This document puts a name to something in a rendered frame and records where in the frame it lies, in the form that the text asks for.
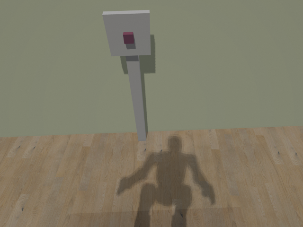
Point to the button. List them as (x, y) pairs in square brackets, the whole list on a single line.
[(128, 37)]

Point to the panel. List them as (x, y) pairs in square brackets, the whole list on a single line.
[(138, 22)]

